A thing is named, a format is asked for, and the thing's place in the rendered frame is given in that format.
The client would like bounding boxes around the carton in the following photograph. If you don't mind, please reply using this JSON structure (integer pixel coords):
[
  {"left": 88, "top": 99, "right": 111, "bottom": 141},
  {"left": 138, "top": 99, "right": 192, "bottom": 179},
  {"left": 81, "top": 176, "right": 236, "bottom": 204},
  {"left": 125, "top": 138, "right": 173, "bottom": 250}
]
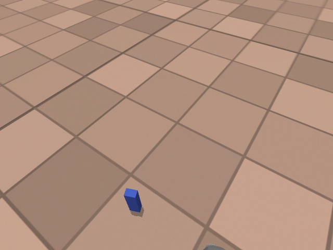
[{"left": 124, "top": 188, "right": 142, "bottom": 212}]

